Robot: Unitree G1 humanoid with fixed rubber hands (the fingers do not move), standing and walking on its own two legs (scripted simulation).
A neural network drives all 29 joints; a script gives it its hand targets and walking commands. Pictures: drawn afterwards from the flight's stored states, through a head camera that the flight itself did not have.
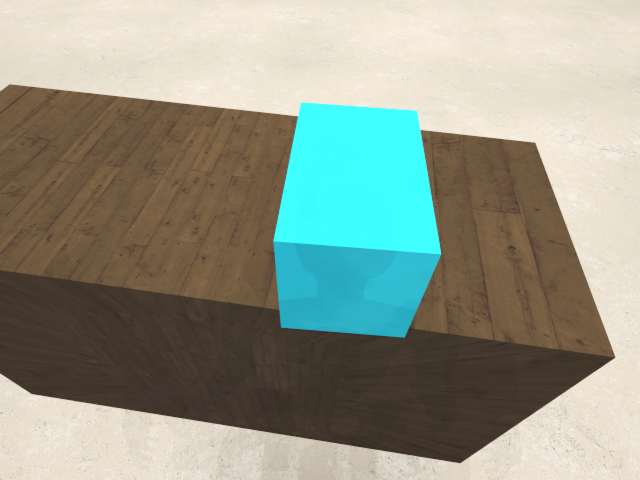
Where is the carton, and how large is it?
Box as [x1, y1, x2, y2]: [273, 102, 440, 337]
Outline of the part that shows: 301,102 273,241 281,327 404,337 440,255 417,113 414,110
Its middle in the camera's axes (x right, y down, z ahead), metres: +0.04 -0.04 +0.58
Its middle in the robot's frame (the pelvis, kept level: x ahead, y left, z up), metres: +0.48 -0.03 +0.05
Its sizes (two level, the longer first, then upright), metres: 0.286 0.181 0.195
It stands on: a pedestal, 0.72 m high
